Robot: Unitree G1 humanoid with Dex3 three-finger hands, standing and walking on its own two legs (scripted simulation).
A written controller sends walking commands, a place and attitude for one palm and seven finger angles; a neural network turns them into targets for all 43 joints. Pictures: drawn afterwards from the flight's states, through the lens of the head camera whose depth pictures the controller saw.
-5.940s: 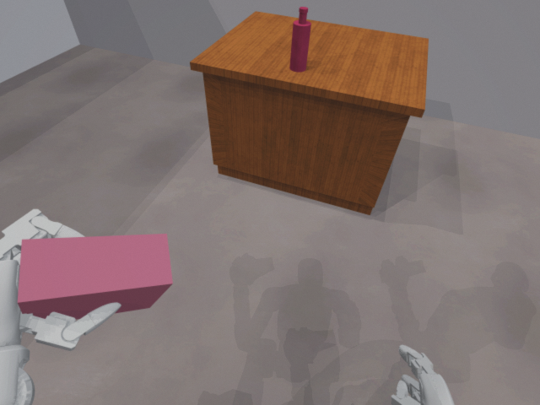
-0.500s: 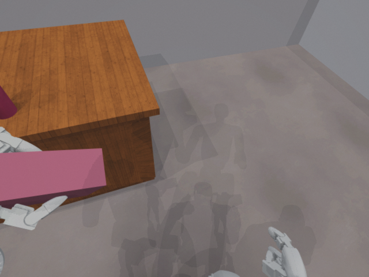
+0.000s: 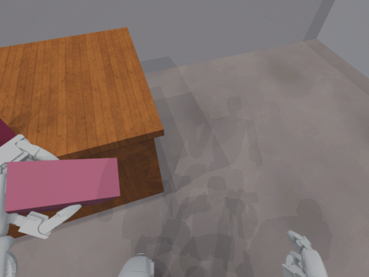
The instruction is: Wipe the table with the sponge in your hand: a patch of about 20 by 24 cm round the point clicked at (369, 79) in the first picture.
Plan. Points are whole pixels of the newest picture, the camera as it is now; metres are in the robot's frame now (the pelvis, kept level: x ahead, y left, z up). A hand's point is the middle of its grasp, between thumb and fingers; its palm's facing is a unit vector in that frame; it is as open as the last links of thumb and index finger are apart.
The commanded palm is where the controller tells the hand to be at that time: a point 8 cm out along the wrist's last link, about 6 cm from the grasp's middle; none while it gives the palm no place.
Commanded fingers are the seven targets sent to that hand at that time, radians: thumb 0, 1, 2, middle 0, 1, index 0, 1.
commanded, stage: take the last steps up to it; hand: left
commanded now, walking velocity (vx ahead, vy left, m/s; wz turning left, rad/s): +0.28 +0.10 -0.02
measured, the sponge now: (80, 185) +0.23 +0.18 +0.14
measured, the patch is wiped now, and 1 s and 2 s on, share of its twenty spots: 0.00 0.00 0.00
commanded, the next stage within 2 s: come to a stop and stand still in 0.76 s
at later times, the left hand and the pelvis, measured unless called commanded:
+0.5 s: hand (49, 130) +0.31 +0.24 +0.19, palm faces +0.39 -0.75 -0.53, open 9.8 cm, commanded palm +0.26 +0.30 +0.17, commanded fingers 0.00 0.10 1.30 -1.20 -1.60 -1.20 -1.60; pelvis +0.10 +0.02 -0.02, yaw -1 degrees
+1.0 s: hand (54, 102) +0.38 +0.27 +0.18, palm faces +0.39 -0.81 -0.43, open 9.8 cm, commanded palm +0.33 +0.30 +0.17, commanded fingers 0.00 0.10 1.30 -1.20 -1.60 -1.20 -1.60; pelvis +0.16 +0.03 -0.01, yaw -3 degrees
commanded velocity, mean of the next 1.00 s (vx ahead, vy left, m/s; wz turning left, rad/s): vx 0.14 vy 0.04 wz -0.02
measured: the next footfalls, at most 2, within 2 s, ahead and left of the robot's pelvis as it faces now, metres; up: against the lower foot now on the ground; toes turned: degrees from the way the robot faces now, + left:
left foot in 0.12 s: +0.15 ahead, +0.17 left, +0.00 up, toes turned +8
right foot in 0.44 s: +0.15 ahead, -0.06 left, +0.00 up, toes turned -10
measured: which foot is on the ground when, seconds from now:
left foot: up 0.00-0.10, down 0.12-0.48, up 0.50-0.90, down 0.92-1.00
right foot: down 0.00-0.14, up 0.16-0.42, down 0.44-0.94, up 0.96-1.00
